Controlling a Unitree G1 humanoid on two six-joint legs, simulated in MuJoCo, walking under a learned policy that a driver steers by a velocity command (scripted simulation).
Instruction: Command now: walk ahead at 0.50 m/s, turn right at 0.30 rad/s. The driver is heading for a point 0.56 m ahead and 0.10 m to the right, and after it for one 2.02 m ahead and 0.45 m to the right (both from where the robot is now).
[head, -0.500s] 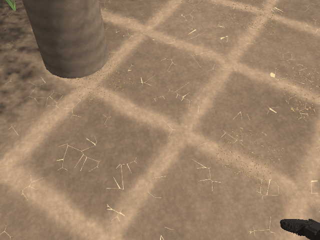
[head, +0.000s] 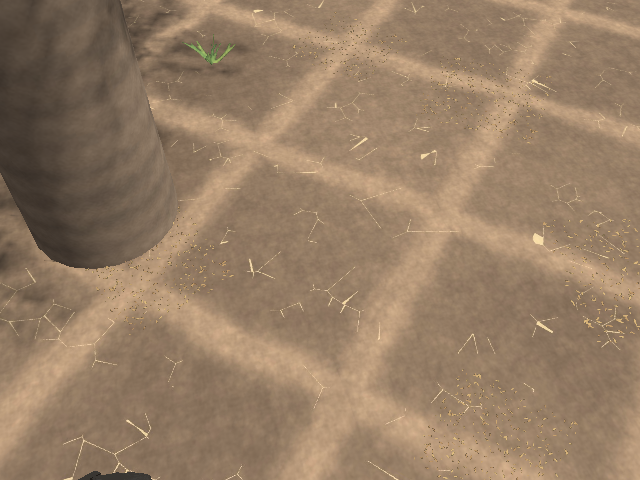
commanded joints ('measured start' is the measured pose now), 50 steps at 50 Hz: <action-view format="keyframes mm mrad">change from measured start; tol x32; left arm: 1 271 227 85 -10 5 -4 12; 27 416 32 23 -49 -15 43 73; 46 -113 75 18 -143 -4 7 21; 50 255 201 78 -54 14 13 39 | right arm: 1 -18 -132 -24 -78 -20 3 -23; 21 -393 -71 0 -213 0 -79 24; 27 45 -250 -67 -104 -20 -77 16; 50 18 -124 -7 11 5 -20 4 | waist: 1 166 3 -226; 24 57 -99 -39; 27 31 398 -344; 50 182 40 -206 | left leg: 1 -203 193 30 521 848 46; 3 -777 -6 -110 985 -94 -33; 23 -490 40 -82 112 391 -59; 27 303 466 -753 3 107 236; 45 -134 286 -114 -161 491 140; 50 -274 201 -4 358 668 40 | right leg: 1 493 -69 148 10 35 -110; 3 908 -308 831 -207 -348 -290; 20 342 -92 386 -220 -13 -132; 25 343 -50 412 77 72 -62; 27 -131 127 207 625 -570 29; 29 -243 19 209 738 -426 48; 47 29 -28 28 6 -40 26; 50 579 -103 110 -17 -21 -74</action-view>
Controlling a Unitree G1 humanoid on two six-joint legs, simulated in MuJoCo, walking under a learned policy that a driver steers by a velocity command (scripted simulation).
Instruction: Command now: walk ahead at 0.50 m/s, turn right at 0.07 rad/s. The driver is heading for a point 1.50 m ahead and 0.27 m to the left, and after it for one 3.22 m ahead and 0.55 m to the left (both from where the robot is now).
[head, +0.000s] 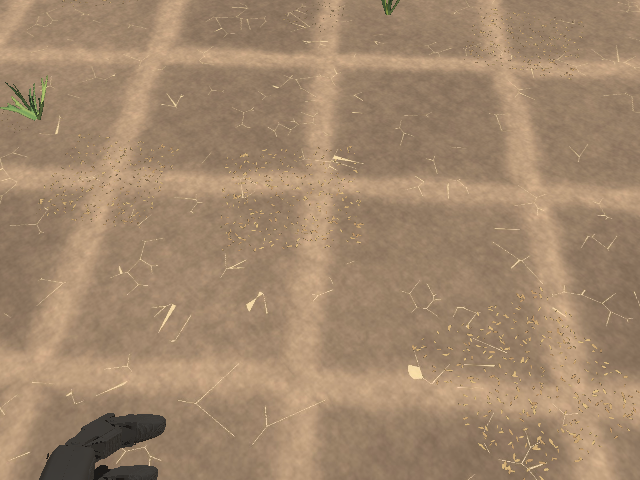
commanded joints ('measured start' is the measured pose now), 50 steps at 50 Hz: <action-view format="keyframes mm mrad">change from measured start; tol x16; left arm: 1 406 314 107 34 19 8 21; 8 196 122 51 39 14 -16 4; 28 465 60 20 179 5 -5 37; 50 -13 112 43 45 -3 -22 -5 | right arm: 1 30 -20 19 -110 -23 -29 -7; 21 -480 -44 11 -226 -9 -38 38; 28 16 -219 -59 -107 -15 -29 22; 34 -225 -72 -12 -132 -33 -42 24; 50 -59 -166 -43 2 2 -1 -13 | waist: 1 199 -220 -339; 5 155 -61 -70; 21 179 -34 62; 26 6 -32 -166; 28 1 294 -428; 32 69 99 -49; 50 73 90 34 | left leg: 1 -612 -22 22 707 144 22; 2 -735 -23 -106 855 -147 24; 16 -638 95 -42 281 513 -6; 23 -613 53 -34 129 385 58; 26 -131 35 -11 118 385 136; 28 407 392 -724 -23 154 359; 30 171 324 -525 -92 41 273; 35 -192 218 -254 -225 346 261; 50 12 253 -144 -114 562 187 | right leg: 1 852 -340 537 -67 -166 -239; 2 850 -367 732 -175 -287 -267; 9 308 -197 241 -338 47 -200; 21 471 -224 115 -318 87 -141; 25 523 -197 77 -90 453 -90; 26 421 -144 36 114 432 -58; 28 -169 83 62 716 -511 40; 29 -277 19 126 796 -498 25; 42 -137 -92 25 174 130 74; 50 -47 -37 22 -9 -7 13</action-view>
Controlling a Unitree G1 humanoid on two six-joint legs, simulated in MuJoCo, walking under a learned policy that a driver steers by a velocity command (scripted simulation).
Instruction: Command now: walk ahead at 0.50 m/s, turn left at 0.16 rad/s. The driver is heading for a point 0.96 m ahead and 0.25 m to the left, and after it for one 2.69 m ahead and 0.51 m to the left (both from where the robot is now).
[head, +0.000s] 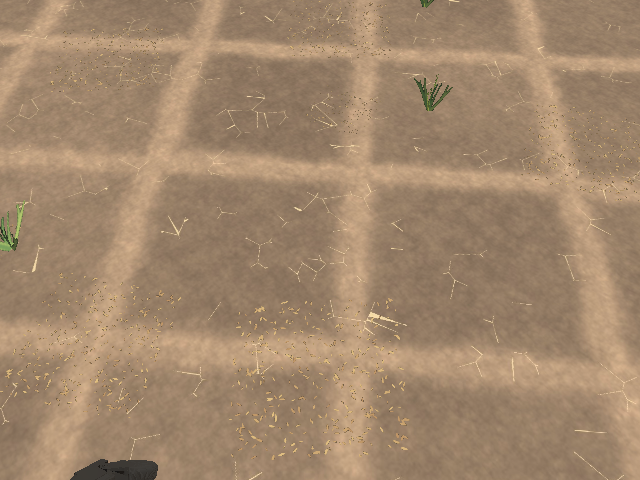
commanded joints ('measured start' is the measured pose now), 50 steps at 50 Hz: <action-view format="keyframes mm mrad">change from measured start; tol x32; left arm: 1 66 143 51 -45 3 -25 0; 4 409 281 97 33 20 -13 17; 50 -137 119 42 -66 9 -52 2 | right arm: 1 -25 -185 -43 -35 6 8 -10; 24 -359 -25 -15 -241 1 25 50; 30 85 -275 -127 -157 12 50 14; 50 26 -135 -57 -153 -4 2 -22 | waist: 1 119 105 -21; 4 191 -260 -419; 14 84 -37 19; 31 29 289 -344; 50 5 130 23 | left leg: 1 -34 269 -144 129 595 137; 5 -769 47 -177 1018 -244 21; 18 -710 171 -89 571 359 -8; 28 -422 7 98 380 131 127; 31 334 371 -858 96 -38 441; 39 -219 196 -348 -30 413 284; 50 -117 218 -340 57 295 192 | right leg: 1 181 37 -24 -63 -71 -42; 4 970 -357 629 -153 -286 -254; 11 413 -198 94 -374 -91 -153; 23 615 -224 -199 -370 131 -135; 28 658 -212 -265 29 724 -78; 29 524 -169 -280 268 611 -39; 31 -121 126 -50 867 -621 49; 32 -231 66 78 893 -565 24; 50 6 28 34 -27 60 29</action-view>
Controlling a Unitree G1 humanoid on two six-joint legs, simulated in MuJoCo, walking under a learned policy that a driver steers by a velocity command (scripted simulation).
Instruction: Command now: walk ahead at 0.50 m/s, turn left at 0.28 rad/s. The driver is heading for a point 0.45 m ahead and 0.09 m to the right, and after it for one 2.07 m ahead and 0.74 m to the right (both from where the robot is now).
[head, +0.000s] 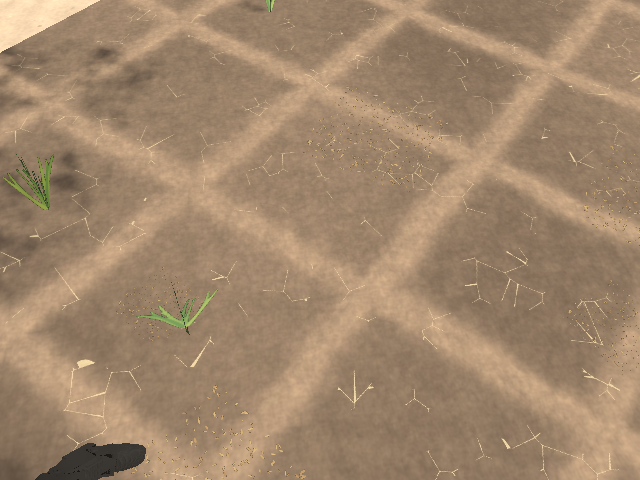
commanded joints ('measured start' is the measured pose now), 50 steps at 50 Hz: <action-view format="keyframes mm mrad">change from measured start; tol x32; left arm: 1 -90 111 25 -87 -3 -28 -10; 6 394 269 84 42 10 -24 -12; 50 328 248 94 -66 5 163 42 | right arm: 1 52 -155 -40 -17 -2 -1 -9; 50 -237 -83 -18 -11 -19 64 -9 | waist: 1 5 156 14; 6 127 -287 -375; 20 130 -14 9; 31 38 259 -491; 50 106 -177 -68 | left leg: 1 14 299 -178 -27 329 123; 4 0 223 -120 250 632 72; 7 -668 46 -67 945 -255 -36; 26 -390 103 89 127 370 -68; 30 396 591 -301 198 1153 219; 35 -158 398 -55 -48 359 147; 46 -190 442 143 -74 250 134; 50 -427 240 346 400 -104 -99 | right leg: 1 42 10 -13 -35 -73 -42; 4 382 15 -36 -61 -96 -127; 6 952 -328 624 -159 -359 -344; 12 501 -172 268 -322 -211 -253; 27 520 -109 118 -98 244 -152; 29 304 19 63 262 -60 -71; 30 39 124 6 588 -815 -14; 32 -56 45 38 736 -762 9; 48 349 8 -134 73 -325 -68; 50 485 -190 212 -171 -4 -192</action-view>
